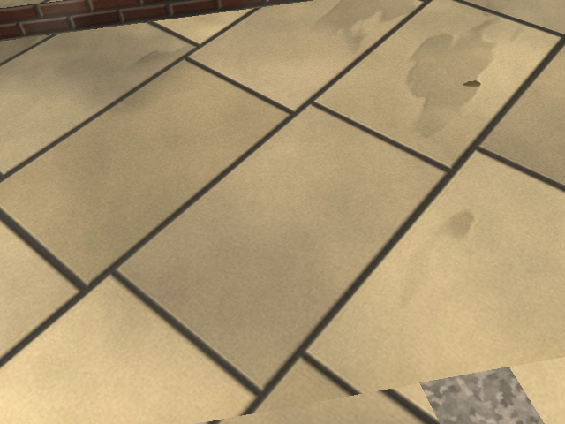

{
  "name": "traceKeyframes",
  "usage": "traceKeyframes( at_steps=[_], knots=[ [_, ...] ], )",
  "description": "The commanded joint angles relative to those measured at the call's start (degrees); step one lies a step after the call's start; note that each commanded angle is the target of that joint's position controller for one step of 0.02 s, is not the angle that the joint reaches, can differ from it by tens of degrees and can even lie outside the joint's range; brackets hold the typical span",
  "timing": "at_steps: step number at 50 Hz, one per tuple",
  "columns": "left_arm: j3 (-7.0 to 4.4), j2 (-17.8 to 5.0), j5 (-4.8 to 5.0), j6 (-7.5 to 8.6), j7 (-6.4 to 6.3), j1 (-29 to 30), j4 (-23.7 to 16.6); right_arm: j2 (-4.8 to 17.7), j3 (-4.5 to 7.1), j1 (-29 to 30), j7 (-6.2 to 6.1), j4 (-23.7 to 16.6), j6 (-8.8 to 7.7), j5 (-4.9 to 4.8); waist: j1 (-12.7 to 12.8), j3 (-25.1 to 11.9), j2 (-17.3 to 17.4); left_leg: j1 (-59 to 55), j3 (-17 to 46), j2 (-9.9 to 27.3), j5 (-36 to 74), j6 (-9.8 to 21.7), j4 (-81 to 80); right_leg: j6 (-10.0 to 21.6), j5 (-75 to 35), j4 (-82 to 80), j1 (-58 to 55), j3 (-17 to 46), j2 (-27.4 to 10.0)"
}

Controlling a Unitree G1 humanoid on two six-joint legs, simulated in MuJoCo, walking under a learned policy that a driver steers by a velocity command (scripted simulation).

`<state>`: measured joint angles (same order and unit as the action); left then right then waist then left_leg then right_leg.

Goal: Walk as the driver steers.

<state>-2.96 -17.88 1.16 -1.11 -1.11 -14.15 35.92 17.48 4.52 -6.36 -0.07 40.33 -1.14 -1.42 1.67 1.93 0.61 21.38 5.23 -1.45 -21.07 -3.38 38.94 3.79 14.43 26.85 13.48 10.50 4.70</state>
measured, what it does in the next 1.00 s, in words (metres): walks ahead: left foot, then right foot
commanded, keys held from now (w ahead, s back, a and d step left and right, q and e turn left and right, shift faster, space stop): w+e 0.06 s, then w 0.24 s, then w+q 0.70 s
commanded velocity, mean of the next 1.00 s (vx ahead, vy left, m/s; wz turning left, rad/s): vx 0.44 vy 0.00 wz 0.12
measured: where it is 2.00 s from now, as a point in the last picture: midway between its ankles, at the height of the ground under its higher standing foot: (224, 244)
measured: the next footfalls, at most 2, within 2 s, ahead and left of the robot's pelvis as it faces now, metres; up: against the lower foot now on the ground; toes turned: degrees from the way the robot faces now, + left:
left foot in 0.08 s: +0.07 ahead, +0.14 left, +0.00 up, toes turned -8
right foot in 0.50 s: +0.33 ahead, -0.17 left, +0.00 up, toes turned -4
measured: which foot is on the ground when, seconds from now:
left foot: up 0.00-0.06, down 0.08-0.50, up 0.52-1.00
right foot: down 0.00-0.08, up 0.10-0.48, down 0.50-1.00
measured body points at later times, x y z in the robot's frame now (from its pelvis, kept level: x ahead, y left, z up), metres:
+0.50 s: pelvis +0.18 -0.03 -0.02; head +0.22 -0.04 +0.43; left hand +0.45 +0.16 -0.08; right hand +0.09 -0.30 -0.14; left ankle +0.03 +0.15 -0.74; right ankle +0.29 -0.16 -0.75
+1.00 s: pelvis +0.42 -0.03 -0.03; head +0.43 -0.02 +0.42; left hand +0.38 +0.26 -0.15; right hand +0.66 -0.25 -0.11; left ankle +0.50 +0.15 -0.69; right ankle +0.29 -0.17 -0.74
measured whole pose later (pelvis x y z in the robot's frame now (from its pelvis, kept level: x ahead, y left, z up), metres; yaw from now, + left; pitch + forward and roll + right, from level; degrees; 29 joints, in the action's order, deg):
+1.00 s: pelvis +0.42 -0.03 -0.03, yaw +12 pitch +0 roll -3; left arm -5.6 -15.8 0.1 5.5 -0.6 -22.3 46.0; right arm 16.7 5.4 -8.4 2.7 37.7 0.5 -2.6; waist 4.2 1.0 2.5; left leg 41.6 5.5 4.7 -6.4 1.9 61.0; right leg -2.9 26.8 25.4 -2.4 -14.9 -2.2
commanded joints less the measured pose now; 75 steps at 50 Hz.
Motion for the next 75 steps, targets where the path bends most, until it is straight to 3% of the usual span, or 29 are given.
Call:
traceKeyframes(
  at_steps=[1,4,5,6,8,11,18,22,25,26,27,29,31,35,41,46,49,52,55,59,60,61,62,63,64,66,67,70,75],
  knots=[
    [-2.83,-10.2,0.2,0.84,0.14,0.5,-3.6,5.5,1.58,3.2,1.03,-4.8,-3.36,-0.58,-0.1,-2.2,-10.3,-1.7,-1.1,-0.9,1.4,1.9,-7.3,9.7,16.7,-10.2,-1.1,20.4,-12.5],
    [-1.31,-5.6,-0.13,0.88,-0.07,2.7,-4.5,6.1,2.45,-6.9,1.08,-1.8,-4.49,0.01,-5.6,-4.5,-6.4,-21.4,0.4,3.7,9.1,5.0,-16.9,4.4,19.9,-0.2,10.8,16.0,-7.0],
    [0.37,-0.2,-0.56,1.18,0.07,1.6,-5.1,8.9,2.69,-13.1,0.71,-1.0,-4.57,1.59,-6.6,-7.8,3.5,-29.8,15.0,14.9,-3.0,9.4,-21.3,0.3,22.5,16.7,19.3,6.6,-0.7],
    [-0.54,-3.0,1.08,1.94,-0.25,2.2,-7.7,13.3,3.78,-15.3,1.59,0.3,-4.68,3.01,-5.3,-2.4,12.0,-26.0,34.9,23.5,-17.1,16.9,-27.7,-1.0,23.6,27.4,30.7,1.7,1.6],
    [-1.95,-7.6,0.96,2.55,-0.07,1.3,-4.8,6.5,2.01,-10.5,1.27,-0.4,-4.76,0.82,-3.8,5.0,7.9,-22.1,28.5,20.6,-20.7,16.9,-28.3,-2.3,13.8,35.7,36.1,1.0,-3.7],
    [-1.61,-5.3,0.42,3.93,1.06,2.7,-3.9,5.2,1.04,-11.1,0.36,0.0,-4.42,1.23,-3.8,4.5,6.9,-20.9,17.1,15.6,-6.3,14.4,-29.2,-3.0,3.5,35.1,35.6,-1.1,-6.1],
    [1.0,0.3,-0.38,6.14,2.72,13.2,-6.7,7.5,0.77,-16.3,0.0,3.2,-3.45,0.01,-7.4,4.2,5.9,-13.9,4.2,11.7,16.2,14.3,-29.6,-5.5,-9.3,12.3,23.0,-10.8,-7.2],
    [-0.47,-3.3,0.47,6.91,3.68,12.1,-6.7,10.2,1.18,-18.6,-0.17,4.5,-2.39,-0.48,-4.9,3.4,7.1,-15.2,7.5,15.4,19.6,13.1,-27.1,-4.2,-9.8,4.4,13.4,-10.0,-5.2],
    [-3.51,-8.2,0.02,6.92,2.6,-3.5,-3.5,8.6,0.38,-17.6,-0.43,4.1,-2.07,0.48,5.1,-8.0,5.2,-10.5,2.7,10.1,33.5,8.4,-6.7,0.4,-10.6,3.0,-11.9,-9.1,-6.6],
    [-4.45,-12.6,-1.42,6.29,1.77,-12.5,-3.0,3.1,-1.19,-19.3,-0.4,1.7,-2.25,1.83,7.1,-18.9,-4.8,3.0,-0.5,4.6,15.5,5.4,13.8,5.0,-2.7,3.2,-30.0,6.7,-20.7],
    [-4.32,-13.6,-1.97,6.1,2.45,-13.6,-2.1,-0.3,-2.22,-25.1,-0.53,1.1,-3.09,-0.06,4.0,-25.9,-21.0,14.3,1.7,-0.9,-11.8,4.1,29.0,10.8,12.6,-8.1,-34.7,30.9,-29.1],
    [-2.14,-5.5,-0.88,5.93,2.49,-6.9,-1.7,7.2,0.2,-17.3,-0.59,0.9,-2.64,-1.83,3.4,-9.1,-10.5,21.1,1.8,4.4,-3.7,4.3,35.3,7.5,10.8,-10.7,-20.5,17.4,-25.7],
    [-1.57,-2.8,-1.88,6.2,2.89,-1.5,-1.2,5.8,0.46,-15.5,-0.98,1.5,-1.7,-0.31,0.1,-3.7,-6.3,15.9,1.9,7.5,2.3,4.2,30.6,5.8,-5.2,-12.5,-9.5,4.9,-20.2],
    [-2.34,-2.9,-1.7,8.34,2.85,2.2,1.1,3.2,0.41,-15.1,-1.15,1.1,1.15,-0.07,-2.9,-0.6,-6.2,11.9,1.8,9.2,6.4,3.7,24.1,7.5,-12.7,-17.9,-2.9,-4.2,-20.2],
    [-3.88,-6.9,-2.93,8.1,1.44,0.0,4.5,2.9,0.49,-10.3,0.72,-1.2,0.09,1.26,-1.7,-3.0,-1.3,13.1,-1.0,8.5,24.7,3.4,21.0,9.2,-26.5,-12.9,-7.3,-13.3,-21.7],
    [-4.39,-6.6,-0.23,7.06,2.08,-5.8,6.9,4.4,1.32,-1.3,1.91,-6.0,2.07,0.12,1.9,2.8,-3.4,28.7,-0.8,8.7,15.1,5.4,23.8,8.9,-24.3,-7.6,-18.3,-13.1,-25.0],
    [-4.64,-4.3,-1.26,6.53,-0.47,-17.4,10.4,2.1,1.55,9.9,3.37,-10.1,-0.02,-1.87,7.5,8.9,-5.0,54.3,7.1,9.0,12.0,5.7,20.2,4.9,-11.5,-6.1,-38.1,-7.7,-29.4],
    [-4.2,-5.1,-1.91,6.51,-3.07,-7.8,7.1,2.3,1.14,9.1,4.92,-10.5,-1.55,-1.41,2.9,11.7,-2.5,40.2,2.6,9.1,26.7,4.4,7.4,0.6,-9.2,-5.2,-20.5,-18.0,-25.3],
    [-5.03,-7.0,-0.95,6.37,-2.59,-6.5,6.3,-1.7,0.54,6.0,7.02,-7.6,-1.69,-0.71,2.8,6.5,-1.2,2.9,-5.6,4.3,51.8,4.4,-0.8,-1.6,2.2,-4.9,0.9,-27.5,-20.1],
    [-4.17,-6.4,2.36,4.46,-0.06,-9.6,6.9,5.0,4.06,-13.2,3.71,2.9,0.38,0.81,-4.4,-4.4,-3.8,-11.0,-7.4,2.9,52.9,6.8,-10.8,-4.0,-20.7,28.7,-14.6,-27.4,-21.1],
    [-3.8,-6.3,3.09,4.61,0.33,-6.5,7.5,7.4,5.29,-22.0,2.73,6.2,0.75,1.17,-10.4,-6.9,-4.4,-23.8,-8.5,3.3,58.4,8.7,-17.2,-6.2,-22.2,43.0,-8.8,-27.0,-19.5],
    [-3.7,-4.4,2.61,5.25,0.1,-4.1,8.2,11.4,5.85,-26.8,1.8,9.1,0.72,2.71,-15.3,-3.1,7.8,-33.7,-5.1,5.5,58.1,13.0,-22.7,-9.2,18.7,70.9,5.6,-24.4,-10.6],
    [-2.14,2.2,-1.53,6.31,0.29,-13.9,6.0,18.0,4.84,-23.1,1.86,8.1,-1.13,4.76,-5.2,-10.1,19.1,-55.0,2.9,9.8,84.5,15.4,4.1,-9.3,42.0,89.7,31.8,-13.9,-9.0],
    [-1.47,-0.9,-1.22,8.27,0.43,-16.3,3.8,16.8,4.3,-23.6,2.6,6.6,-2.08,3.36,-5.8,-23.9,16.4,-58.8,14.6,15.4,84.0,23.9,5.5,-9.8,36.1,88.8,34.6,-4.0,-8.9],
    [-2.0,-3.8,-0.57,8.6,-0.31,-12.2,2.9,13.9,4.06,-23.1,2.76,6.6,-1.63,1.35,-7.0,-26.6,6.4,-54.1,17.7,16.0,62.8,25.3,-1.3,-9.5,32.6,82.8,34.1,-3.4,-10.9],
    [-1.05,-2.1,3.31,8.02,-1.25,-8.4,2.8,11.8,3.11,-18.6,2.29,8.3,-1.23,-0.11,-2.6,-19.1,-1.1,-37.6,35.5,23.2,16.1,27.4,-15.9,-8.4,18.7,77.1,41.7,-5.0,-11.9],
    [-1.1,-3.6,2.95,7.06,-1.77,-7.4,3.4,10.1,2.4,-13.9,2.64,6.8,-2.65,0.33,-1.3,-15.4,-3.1,-27.3,41.4,25.6,12.1,27.3,-18.0,-7.0,16.5,77.9,39.2,-3.6,-13.5],
    [-1.56,-3.8,-0.4,4.78,-1.67,-3.0,4.1,5.9,0.46,-4.2,1.49,6.9,-4.76,1.73,2.1,-0.8,0.9,2.7,18.8,18.2,22.7,20.9,-22.1,-6.9,0.8,47.3,24.5,-1.6,-16.8],
    [0.21,0.4,-0.66,5.65,0.58,6.3,3.0,4.9,-0.12,-9.5,-1.11,9.4,-5.31,1.32,-3.5,-1.5,3.0,-4.6,1.3,11.1,35.5,16.4,-23.9,-6.2,-21.6,18.7,18.7,-7.9,-11.8]
  ],
)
